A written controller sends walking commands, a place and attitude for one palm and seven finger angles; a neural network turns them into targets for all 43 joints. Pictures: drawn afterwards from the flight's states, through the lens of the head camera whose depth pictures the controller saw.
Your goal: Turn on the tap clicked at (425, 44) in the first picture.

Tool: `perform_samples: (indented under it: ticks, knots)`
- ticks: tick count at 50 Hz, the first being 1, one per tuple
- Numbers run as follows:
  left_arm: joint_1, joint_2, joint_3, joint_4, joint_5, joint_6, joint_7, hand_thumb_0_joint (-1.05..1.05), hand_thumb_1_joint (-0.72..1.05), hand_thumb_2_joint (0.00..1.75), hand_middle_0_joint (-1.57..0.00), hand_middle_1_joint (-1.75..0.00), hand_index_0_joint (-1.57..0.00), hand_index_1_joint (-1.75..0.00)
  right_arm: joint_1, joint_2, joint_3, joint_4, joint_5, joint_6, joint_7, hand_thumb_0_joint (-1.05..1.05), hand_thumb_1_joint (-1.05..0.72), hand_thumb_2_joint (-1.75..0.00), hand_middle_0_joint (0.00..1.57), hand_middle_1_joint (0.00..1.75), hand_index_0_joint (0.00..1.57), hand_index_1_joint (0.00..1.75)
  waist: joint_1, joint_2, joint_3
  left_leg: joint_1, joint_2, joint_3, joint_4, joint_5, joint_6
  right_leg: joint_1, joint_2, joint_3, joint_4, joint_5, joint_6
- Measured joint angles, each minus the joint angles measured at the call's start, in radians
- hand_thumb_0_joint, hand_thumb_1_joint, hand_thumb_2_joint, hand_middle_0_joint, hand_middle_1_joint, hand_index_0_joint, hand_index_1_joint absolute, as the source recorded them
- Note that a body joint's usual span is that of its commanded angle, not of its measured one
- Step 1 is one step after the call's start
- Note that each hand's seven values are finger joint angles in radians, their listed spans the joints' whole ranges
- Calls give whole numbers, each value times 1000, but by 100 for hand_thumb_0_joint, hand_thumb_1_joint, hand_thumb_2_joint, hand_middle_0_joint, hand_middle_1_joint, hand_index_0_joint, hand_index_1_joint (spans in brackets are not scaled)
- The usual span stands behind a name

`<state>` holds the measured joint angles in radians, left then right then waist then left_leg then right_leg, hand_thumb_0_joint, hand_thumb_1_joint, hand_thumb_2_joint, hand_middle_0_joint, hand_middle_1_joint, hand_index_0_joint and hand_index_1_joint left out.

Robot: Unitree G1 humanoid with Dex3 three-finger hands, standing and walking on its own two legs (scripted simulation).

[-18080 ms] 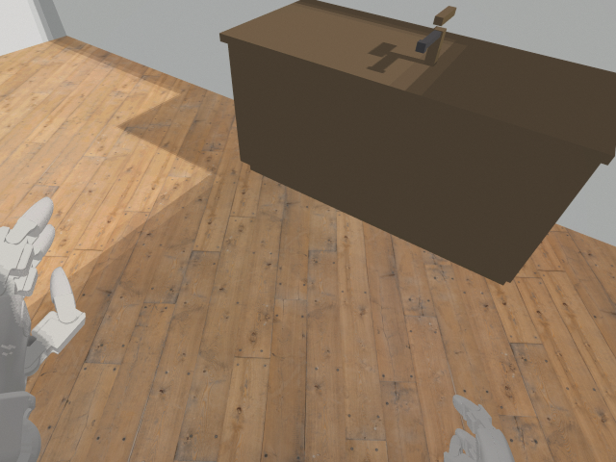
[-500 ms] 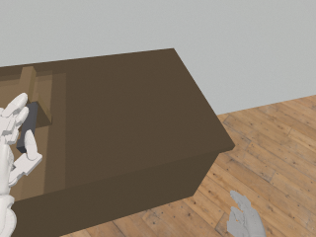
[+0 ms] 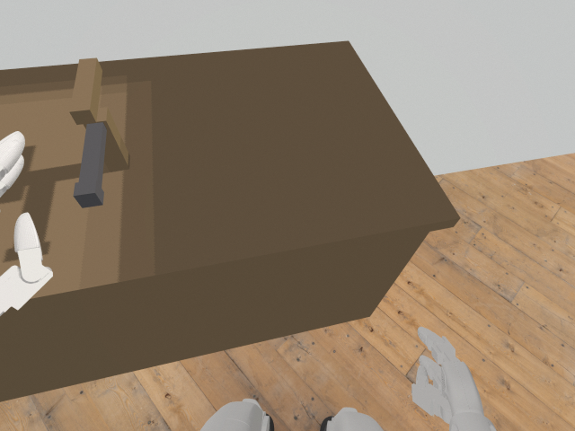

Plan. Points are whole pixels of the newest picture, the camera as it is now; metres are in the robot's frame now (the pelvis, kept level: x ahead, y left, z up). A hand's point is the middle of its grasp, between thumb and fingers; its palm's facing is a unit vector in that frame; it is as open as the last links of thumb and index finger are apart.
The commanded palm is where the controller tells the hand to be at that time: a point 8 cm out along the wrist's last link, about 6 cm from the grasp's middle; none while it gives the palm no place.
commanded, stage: come to a stop and stand still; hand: left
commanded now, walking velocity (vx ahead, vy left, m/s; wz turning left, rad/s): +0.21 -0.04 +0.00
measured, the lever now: (89, 194) +0.38 +0.33 +0.07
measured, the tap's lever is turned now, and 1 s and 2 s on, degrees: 0 0 0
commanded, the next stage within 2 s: look again from close up in 1.90 s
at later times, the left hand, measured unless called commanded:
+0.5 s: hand (40, 301) +0.18 +0.22 +0.20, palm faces +0.27 -0.86 -0.44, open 7.4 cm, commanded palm +0.14 +0.27 +0.20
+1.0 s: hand (2, 212) +0.23 +0.25 +0.25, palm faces +0.40 -0.81 -0.43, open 7.4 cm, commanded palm +0.14 +0.27 +0.20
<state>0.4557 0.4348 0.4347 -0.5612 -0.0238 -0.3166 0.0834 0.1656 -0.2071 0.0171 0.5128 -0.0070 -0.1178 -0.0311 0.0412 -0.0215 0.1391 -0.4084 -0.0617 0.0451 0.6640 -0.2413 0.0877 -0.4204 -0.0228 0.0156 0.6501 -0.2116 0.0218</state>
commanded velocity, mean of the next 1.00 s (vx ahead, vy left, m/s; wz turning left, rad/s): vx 0.07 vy -0.03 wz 0.00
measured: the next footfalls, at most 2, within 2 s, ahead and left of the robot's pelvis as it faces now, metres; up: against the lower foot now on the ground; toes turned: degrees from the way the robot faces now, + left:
right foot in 0.54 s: -0.04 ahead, -0.08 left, +0.00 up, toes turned -7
left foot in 0.78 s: +0.01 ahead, +0.13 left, +0.00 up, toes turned -7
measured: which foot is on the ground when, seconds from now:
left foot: down 0.00-0.54, up 0.56-0.76, down 0.78-1.00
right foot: down 0.00-0.24, up 0.26-0.52, down 0.54-1.00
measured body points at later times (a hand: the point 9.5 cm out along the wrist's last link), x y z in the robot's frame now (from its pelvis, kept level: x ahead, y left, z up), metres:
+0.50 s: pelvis -0.05 +0.01 +0.02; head -0.04 +0.03 +0.47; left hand +0.16 +0.27 +0.22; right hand +0.04 -0.23 -0.07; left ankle +0.02 +0.09 -0.72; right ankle -0.07 -0.07 -0.70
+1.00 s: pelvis -0.05 +0.01 +0.01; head +0.00 +0.02 +0.46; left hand +0.20 +0.29 +0.27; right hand +0.11 -0.22 -0.07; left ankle -0.03 +0.13 -0.71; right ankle -0.08 -0.08 -0.72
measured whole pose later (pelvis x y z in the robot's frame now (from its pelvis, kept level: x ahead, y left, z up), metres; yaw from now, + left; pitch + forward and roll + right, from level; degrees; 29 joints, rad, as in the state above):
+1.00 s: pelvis -0.05 +0.01 +0.01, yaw -7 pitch +1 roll -1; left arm 0.19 0.51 0.51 -0.41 -0.05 -0.30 0.11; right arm 0.17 -0.21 0.03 0.58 0.01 -0.16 0.04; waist 0.02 -0.01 0.08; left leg -0.33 0.01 -0.01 0.65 -0.27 0.02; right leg -0.24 0.05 -0.02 0.54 -0.31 -0.04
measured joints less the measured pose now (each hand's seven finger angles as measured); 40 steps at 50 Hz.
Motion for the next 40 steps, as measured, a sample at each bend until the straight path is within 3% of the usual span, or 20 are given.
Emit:
perform_samples:
  ticks: [3,6,8,11,14,16,18,21,24,27,30,34,36,39,40]
  knots:
    - [-20,-15,13,16,4,-6,0,2,89,90,-21,-31,-22,-30,20,3,-2,23,8,-5,5,1,-90,-89,20,30,20,30,3,10,-4,-18,12,10,56,-29,3,-11,4,-1,40,-13,5]
    - [-49,-58,-8,49,5,19,5,1,89,90,-21,-31,-22,-30,54,10,-4,61,14,1,9,1,-90,-89,20,30,20,30,3,13,-34,-21,14,7,84,-146,-16,1,7,-1,33,-62,-8]
    - [-68,-90,-28,55,0,43,12,1,89,90,-21,-31,-21,-30,73,3,-3,80,13,4,11,1,-90,-89,20,30,21,30,2,11,-55,-34,6,-8,110,-228,-42,0,6,-5,16,-91,-22]
    - [-91,-107,-44,36,2,78,20,1,89,90,-21,-31,-21,-30,78,-16,-1,97,12,14,17,1,-90,-89,20,30,21,30,1,5,-91,3,13,-50,143,-216,-48,-47,-6,-25,57,-111,-26]
    - [-137,-72,-32,60,9,100,29,1,89,90,-20,-31,-21,-30,54,10,-18,109,13,9,11,1,-90,-89,20,30,21,30,-32,-34,-69,20,7,-9,143,-84,-12,-127,15,35,340,-222,-13]
    - [-146,-62,-33,107,11,109,22,1,89,90,-20,-31,-21,-30,63,36,-28,120,17,5,24,1,-90,-89,20,30,20,30,-61,-46,-79,42,3,-4,103,-79,-10,-156,58,63,536,-187,-9]
    - [-123,-62,-37,117,6,129,17,2,89,90,-20,-31,-21,-30,85,53,-24,129,17,6,40,1,-90,-89,20,30,20,30,-85,-47,-104,59,6,-8,29,-44,-18,-155,86,52,612,-149,-8]
    - [-49,-64,-45,71,-2,127,13,2,89,90,-20,-31,-21,-30,121,60,-15,131,8,10,52,1,-90,-89,20,30,20,30,-95,-31,-130,74,28,-16,-85,15,-34,-86,102,-2,468,-125,-29]
    - [38,-46,-39,16,-1,117,10,2,89,90,-21,-31,-21,-30,154,51,-13,113,1,20,49,1,-90,-89,20,30,20,30,-77,-3,-146,76,53,-11,-151,44,-44,62,100,-59,145,-165,-54]
    - [64,-4,-15,8,4,112,9,2,89,90,-21,-31,-21,-30,163,31,-16,96,3,25,42,1,-90,-89,20,30,20,30,-54,18,-148,33,58,-3,-95,36,-44,226,85,-90,-156,-87,-73]
    - [-3,-19,-45,74,1,111,1,1,89,90,-21,-31,-21,-30,130,-3,-32,135,19,37,35,1,-90,-89,20,30,20,30,-58,100,-116,-10,77,-71,91,-67,-47,274,132,-141,-192,-80,-99]
    - [-27,-73,-52,129,-12,107,12,1,89,90,-21,-31,-21,-30,98,-3,-35,151,36,43,41,1,-90,-89,20,30,20,30,-20,42,-139,-45,40,-83,342,-110,-60,245,107,-101,-145,-110,-109]
    - [-21,-96,-61,136,-9,110,27,1,89,90,-21,-31,-21,-30,79,-2,-32,133,30,40,35,1,-90,-89,20,30,20,30,-24,13,-139,-19,52,-78,299,-116,-57,235,93,-87,-135,-113,-107]
    - [-37,-107,-91,104,-6,118,42,2,89,90,-21,-31,-21,-30,51,-6,-30,108,19,18,19,1,-90,-89,20,30,20,30,-34,-17,-110,91,72,-65,19,-30,-42,219,69,-89,-86,-138,-96]
    - [-40,-105,-97,83,-9,117,46,2,89,90,-21,-31,-21,-30,39,-9,-32,100,16,8,14,1,-90,-89,20,30,20,30,-34,-23,-97,140,71,-61,-62,-47,-60,208,62,-86,-49,-158,-90]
